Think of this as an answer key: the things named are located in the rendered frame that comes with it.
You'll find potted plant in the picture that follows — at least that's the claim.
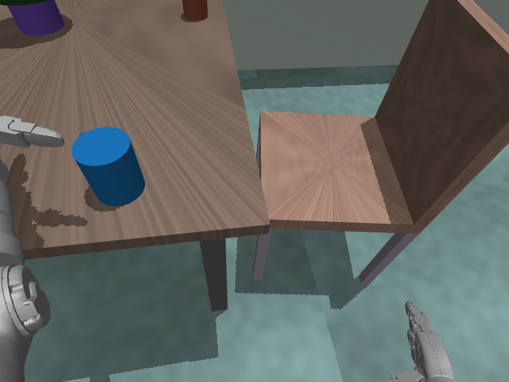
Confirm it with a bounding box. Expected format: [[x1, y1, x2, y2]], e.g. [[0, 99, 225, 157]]
[[0, 0, 64, 36]]

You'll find left robot hand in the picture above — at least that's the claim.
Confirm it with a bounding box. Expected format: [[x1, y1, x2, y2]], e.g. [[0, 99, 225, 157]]
[[0, 115, 64, 148]]

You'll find right robot hand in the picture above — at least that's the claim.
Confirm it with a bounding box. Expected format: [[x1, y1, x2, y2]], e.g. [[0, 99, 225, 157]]
[[382, 301, 456, 382]]

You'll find table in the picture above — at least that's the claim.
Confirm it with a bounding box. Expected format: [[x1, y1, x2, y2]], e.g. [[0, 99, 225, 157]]
[[0, 0, 270, 311]]

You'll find left robot arm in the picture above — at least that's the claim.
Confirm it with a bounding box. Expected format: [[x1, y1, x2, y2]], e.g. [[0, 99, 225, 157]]
[[0, 155, 51, 382]]

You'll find chair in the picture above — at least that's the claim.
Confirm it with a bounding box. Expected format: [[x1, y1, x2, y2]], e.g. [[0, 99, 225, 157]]
[[253, 0, 509, 284]]

